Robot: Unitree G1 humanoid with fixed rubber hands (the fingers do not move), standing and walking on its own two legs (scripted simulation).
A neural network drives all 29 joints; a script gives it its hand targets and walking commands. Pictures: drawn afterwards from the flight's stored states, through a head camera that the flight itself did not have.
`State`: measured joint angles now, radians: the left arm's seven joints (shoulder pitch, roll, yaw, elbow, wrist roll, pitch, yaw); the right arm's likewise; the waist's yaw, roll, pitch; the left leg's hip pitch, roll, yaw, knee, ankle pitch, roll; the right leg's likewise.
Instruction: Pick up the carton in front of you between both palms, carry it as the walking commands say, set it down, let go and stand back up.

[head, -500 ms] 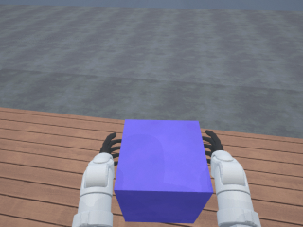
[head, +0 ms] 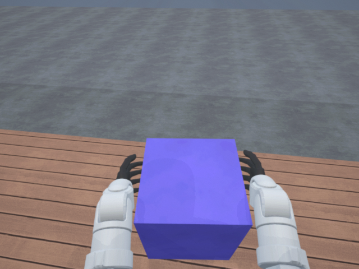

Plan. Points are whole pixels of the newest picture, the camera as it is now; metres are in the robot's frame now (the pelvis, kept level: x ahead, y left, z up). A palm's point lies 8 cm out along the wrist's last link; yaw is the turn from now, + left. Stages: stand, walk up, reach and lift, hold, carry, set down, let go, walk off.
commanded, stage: carry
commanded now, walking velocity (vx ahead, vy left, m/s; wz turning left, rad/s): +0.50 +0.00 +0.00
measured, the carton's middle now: (189, 201) +0.29 +0.00 -0.02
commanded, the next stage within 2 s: none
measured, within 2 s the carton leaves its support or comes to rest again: neither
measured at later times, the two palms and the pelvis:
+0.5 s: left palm (148, 124) +0.47 +0.11 +0.09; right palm (257, 126) +0.46 -0.19 +0.09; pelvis +0.19 -0.02 +0.00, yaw -1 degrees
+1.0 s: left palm (154, 79) +0.79 +0.13 +0.05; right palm (229, 77) +0.79 -0.17 +0.06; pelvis +0.52 -0.01 -0.03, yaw -2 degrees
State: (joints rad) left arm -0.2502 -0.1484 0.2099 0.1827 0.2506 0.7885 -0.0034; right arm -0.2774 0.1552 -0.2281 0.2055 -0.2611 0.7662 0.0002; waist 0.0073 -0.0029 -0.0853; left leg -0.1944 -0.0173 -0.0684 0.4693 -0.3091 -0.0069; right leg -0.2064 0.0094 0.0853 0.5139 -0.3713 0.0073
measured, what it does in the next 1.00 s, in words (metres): walks ahead: left foot, then right foot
